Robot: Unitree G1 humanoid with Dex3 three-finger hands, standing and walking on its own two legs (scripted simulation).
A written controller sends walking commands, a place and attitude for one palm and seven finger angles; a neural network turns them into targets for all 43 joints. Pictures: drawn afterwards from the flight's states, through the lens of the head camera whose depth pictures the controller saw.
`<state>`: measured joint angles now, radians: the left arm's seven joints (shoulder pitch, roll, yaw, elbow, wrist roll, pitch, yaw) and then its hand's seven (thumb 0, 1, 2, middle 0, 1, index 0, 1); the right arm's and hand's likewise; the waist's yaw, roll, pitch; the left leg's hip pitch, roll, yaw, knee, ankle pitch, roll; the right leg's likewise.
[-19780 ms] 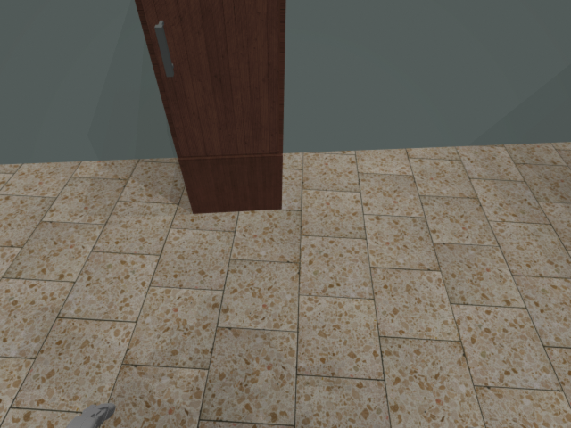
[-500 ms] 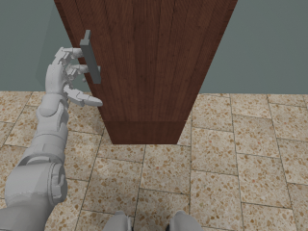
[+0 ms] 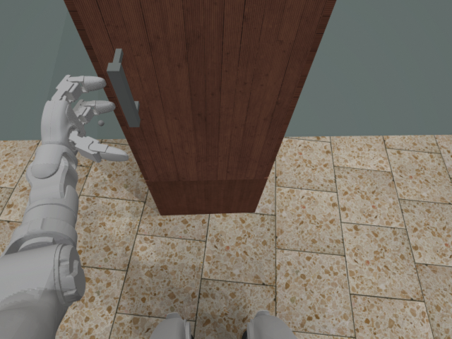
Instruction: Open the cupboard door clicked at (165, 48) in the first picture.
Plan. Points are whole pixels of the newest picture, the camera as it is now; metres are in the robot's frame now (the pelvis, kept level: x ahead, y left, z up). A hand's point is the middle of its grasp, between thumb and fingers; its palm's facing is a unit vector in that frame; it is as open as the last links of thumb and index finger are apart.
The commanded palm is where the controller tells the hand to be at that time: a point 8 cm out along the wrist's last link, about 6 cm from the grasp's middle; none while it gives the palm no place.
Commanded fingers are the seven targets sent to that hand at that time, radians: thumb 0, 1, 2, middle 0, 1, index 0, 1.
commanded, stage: move the hooked fingers beside the handle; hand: left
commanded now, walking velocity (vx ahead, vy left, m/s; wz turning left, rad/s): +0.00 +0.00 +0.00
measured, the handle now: (127, 90) +0.55 +0.16 +0.08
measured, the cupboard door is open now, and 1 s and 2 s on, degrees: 0 0 0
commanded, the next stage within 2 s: slide the fingers in behind the handle in 1.26 s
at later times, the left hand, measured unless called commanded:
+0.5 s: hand (85, 127) +0.46 +0.22 +0.08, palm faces +0.00 -1.00 +0.00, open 14.0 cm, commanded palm +0.44 +0.27 +0.08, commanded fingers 0.00 -0.50 0.30 -0.30 -1.20 -0.30 -1.20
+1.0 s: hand (84, 121) +0.47 +0.22 +0.08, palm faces +0.00 -1.00 -0.01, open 14.0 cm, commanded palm +0.44 +0.27 +0.08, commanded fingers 0.00 -0.50 0.30 -0.30 -1.20 -0.30 -1.20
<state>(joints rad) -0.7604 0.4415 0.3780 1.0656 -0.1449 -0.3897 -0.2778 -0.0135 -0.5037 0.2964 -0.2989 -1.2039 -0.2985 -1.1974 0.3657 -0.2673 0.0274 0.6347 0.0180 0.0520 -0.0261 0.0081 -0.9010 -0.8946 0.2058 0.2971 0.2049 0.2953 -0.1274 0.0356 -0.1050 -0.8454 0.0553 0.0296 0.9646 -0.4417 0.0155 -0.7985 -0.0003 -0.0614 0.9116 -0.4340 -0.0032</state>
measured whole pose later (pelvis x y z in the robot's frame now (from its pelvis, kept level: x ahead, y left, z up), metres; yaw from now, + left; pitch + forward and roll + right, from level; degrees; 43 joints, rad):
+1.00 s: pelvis +0.00 +0.01 +0.00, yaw +0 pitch +19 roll -3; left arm -0.75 0.50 0.42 1.05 -0.16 -0.37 -0.34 -0.01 -0.50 0.30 -0.30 -1.20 -0.30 -1.20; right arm 0.38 -0.27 0.03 0.63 0.02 0.06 -0.03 0.01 -0.90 -0.89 0.21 0.30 0.21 0.30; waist -0.13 0.03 -0.11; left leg -0.85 0.06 0.03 0.97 -0.45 0.02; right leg -0.80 0.01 -0.06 0.90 -0.43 0.00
